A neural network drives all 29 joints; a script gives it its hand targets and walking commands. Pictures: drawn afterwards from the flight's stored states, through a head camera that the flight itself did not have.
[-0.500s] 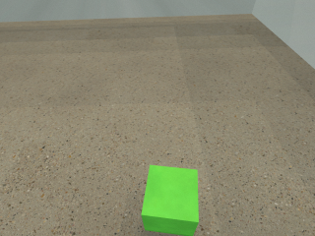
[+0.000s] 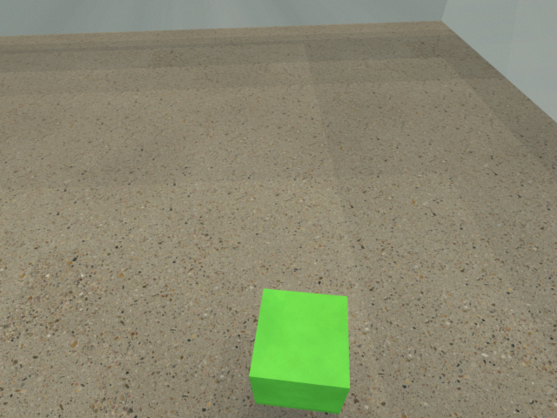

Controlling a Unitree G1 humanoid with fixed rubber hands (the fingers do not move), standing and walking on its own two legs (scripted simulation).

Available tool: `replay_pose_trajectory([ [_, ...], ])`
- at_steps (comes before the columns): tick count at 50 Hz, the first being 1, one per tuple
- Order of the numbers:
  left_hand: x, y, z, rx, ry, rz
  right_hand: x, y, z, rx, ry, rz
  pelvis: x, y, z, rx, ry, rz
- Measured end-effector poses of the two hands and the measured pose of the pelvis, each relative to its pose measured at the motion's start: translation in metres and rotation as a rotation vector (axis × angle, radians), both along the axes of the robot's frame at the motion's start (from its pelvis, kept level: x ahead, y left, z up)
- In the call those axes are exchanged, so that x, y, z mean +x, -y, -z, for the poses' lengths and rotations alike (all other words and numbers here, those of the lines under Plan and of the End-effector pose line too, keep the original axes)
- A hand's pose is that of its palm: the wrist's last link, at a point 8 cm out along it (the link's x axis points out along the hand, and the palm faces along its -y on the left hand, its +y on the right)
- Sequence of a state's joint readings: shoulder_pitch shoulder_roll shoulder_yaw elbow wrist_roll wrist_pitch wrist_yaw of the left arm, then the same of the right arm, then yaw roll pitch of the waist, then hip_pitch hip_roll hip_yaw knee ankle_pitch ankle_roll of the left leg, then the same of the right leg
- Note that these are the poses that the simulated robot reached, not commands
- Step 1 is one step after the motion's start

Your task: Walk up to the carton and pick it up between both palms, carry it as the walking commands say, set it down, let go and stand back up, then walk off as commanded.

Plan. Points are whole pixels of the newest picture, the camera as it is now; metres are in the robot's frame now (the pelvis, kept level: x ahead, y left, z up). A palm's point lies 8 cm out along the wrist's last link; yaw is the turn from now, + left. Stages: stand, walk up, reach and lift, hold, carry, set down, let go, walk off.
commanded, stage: walk off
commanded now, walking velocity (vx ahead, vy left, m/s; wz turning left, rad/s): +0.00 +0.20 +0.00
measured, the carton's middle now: (300, 350) +0.49 -0.03 -0.65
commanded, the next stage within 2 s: stand in 1.84 s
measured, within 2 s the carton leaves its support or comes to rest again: neither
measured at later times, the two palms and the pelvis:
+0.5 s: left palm out of the picture +0.10 +0.39 -0.14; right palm out of the picture -0.03 -0.18 -0.12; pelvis +0.00 +0.11 +0.00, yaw -6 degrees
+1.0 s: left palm out of the picture +0.12 +0.56 -0.15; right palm out of the picture +0.04 +0.00 -0.15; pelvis +0.03 +0.28 -0.03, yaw -10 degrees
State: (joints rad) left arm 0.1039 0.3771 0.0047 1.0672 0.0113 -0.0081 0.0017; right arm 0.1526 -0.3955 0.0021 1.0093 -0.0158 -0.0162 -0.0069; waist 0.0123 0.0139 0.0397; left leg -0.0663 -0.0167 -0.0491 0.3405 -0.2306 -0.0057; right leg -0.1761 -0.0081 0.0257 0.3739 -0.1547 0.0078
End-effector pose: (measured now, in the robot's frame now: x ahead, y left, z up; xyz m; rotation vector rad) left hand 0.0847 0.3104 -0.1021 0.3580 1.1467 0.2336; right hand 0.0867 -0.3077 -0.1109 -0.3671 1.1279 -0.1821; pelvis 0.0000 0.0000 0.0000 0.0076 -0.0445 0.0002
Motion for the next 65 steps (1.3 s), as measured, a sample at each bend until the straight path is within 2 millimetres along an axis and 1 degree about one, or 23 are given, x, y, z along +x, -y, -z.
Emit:
replay_pose_trajectory([
  [5, -0.005, 0.006, 0.006, -0.017, -0.031, 0.016, -0.014, -0.007, 0.008, 0.003, -0.067, 0.044, -0.001, -0.005, 0.001, -0.005, -0.016, 0.024],
  [8, -0.011, 0.009, 0.014, -0.041, -0.065, 0.02, -0.033, -0.02, 0.014, 0.014, -0.131, 0.069, -0.002, -0.014, 0.001, -0.005, -0.028, 0.034],
  [11, -0.016, 0.005, 0.021, -0.056, -0.095, 0.026, -0.053, -0.035, 0.018, 0.02, -0.186, 0.097, -0.003, -0.026, 0.003, -0.007, -0.04, 0.047],
  [14, -0.019, -0.011, 0.029, -0.056, -0.118, 0.028, -0.072, -0.05, 0.018, 0.013, -0.224, 0.123, -0.005, -0.043, 0.005, -0.011, -0.048, 0.056],
  [18, -0.016, -0.044, 0.041, -0.048, -0.131, 0.03, -0.095, -0.074, 0.012, -0.01, -0.251, 0.159, -0.006, -0.069, 0.01, -0.006, -0.05, 0.071],
  [21, -0.006, -0.063, 0.042, -0.041, -0.133, 0.042, -0.11, -0.096, 0.006, -0.014, -0.263, 0.195, -0.004, -0.086, 0.008, -0.018, -0.054, 0.09],
  [25, 0.011, -0.078, 0.039, -0.043, -0.141, 0.071, -0.121, -0.129, 0.005, 0.01, -0.263, 0.232, 0.0, -0.107, 0.004, -0.032, -0.061, 0.11],
  [29, 0.017, -0.093, 0.041, -0.039, -0.153, 0.085, -0.12, -0.162, 0.016, 0.051, -0.256, 0.259, 0.004, -0.125, 0.007, -0.02, -0.058, 0.141],
  [32, 0.01, -0.105, 0.037, -0.025, -0.167, 0.078, -0.109, -0.181, 0.025, 0.083, -0.241, 0.271, 0.009, -0.14, 0.008, -0.01, -0.053, 0.168],
  [34, -0.006, -0.12, 0.033, 0.003, -0.165, 0.046, -0.093, -0.191, 0.033, 0.104, -0.218, 0.254, 0.009, -0.15, 0.01, 0.012, -0.048, 0.162],
  [36, -0.03, -0.139, 0.032, 0.034, -0.196, 0.005, -0.073, -0.199, 0.04, 0.103, -0.182, 0.199, 0.006, -0.162, 0.015, 0.007, -0.039, 0.161],
  [38, -0.049, -0.154, 0.028, 0.043, -0.247, -0.008, -0.055, -0.209, 0.041, 0.106, -0.128, 0.178, 0.007, -0.175, 0.015, -0.004, -0.028, 0.173],
  [39, -0.052, -0.161, 0.026, 0.045, -0.259, -0.007, -0.048, -0.215, 0.039, 0.114, -0.099, 0.176, 0.008, -0.182, 0.013, 0.0, -0.028, 0.177],
  [41, -0.045, -0.175, 0.023, 0.041, -0.253, 0.006, -0.037, -0.227, 0.033, 0.136, -0.055, 0.182, 0.011, -0.195, 0.011, 0.018, -0.031, 0.18],
  [45, -0.002, -0.202, 0.026, 0.011, -0.164, 0.049, -0.035, -0.258, 0.032, 0.151, -0.064, 0.194, 0.019, -0.228, 0.013, 0.034, -0.041, 0.166],
  [48, 0.026, -0.23, 0.039, -0.02, -0.113, 0.073, -0.037, -0.284, 0.04, 0.115, -0.097, 0.195, 0.028, -0.262, 0.024, 0.032, -0.048, 0.167],
  [50, 0.04, -0.251, 0.046, -0.02, -0.11, 0.091, -0.043, -0.303, 0.043, 0.101, -0.115, 0.219, 0.031, -0.281, 0.029, 0.033, -0.048, 0.173],
  [52, 0.052, -0.266, 0.043, -0.011, -0.115, 0.1, -0.054, -0.324, 0.038, 0.109, -0.133, 0.239, 0.033, -0.29, 0.024, 0.027, -0.055, 0.181],
  [54, 0.066, -0.274, 0.036, -0.006, -0.095, 0.109, -0.065, -0.34, 0.032, 0.115, -0.157, 0.257, 0.036, -0.297, 0.018, 0.02, -0.069, 0.179],
  [57, 0.084, -0.277, 0.028, -0.006, -0.058, 0.128, -0.08, -0.352, 0.033, 0.119, -0.198, 0.283, 0.039, -0.308, 0.014, 0.032, -0.08, 0.19],
  [61, 0.089, -0.274, 0.026, 0.008, -0.048, 0.162, -0.085, -0.361, 0.052, 0.147, -0.198, 0.313, 0.042, -0.321, 0.022, 0.069, -0.071, 0.212],
  [63, 0.08, -0.273, 0.024, 0.005, -0.058, 0.163, -0.083, -0.372, 0.062, 0.168, -0.204, 0.316, 0.043, -0.329, 0.022, 0.062, -0.054, 0.204],
  [65, 0.066, -0.276, 0.017, -0.003, -0.084, 0.145, -0.077, -0.387, 0.062, 0.198, -0.207, 0.319, 0.046, -0.338, 0.015, 0.061, -0.042, 0.196],
])
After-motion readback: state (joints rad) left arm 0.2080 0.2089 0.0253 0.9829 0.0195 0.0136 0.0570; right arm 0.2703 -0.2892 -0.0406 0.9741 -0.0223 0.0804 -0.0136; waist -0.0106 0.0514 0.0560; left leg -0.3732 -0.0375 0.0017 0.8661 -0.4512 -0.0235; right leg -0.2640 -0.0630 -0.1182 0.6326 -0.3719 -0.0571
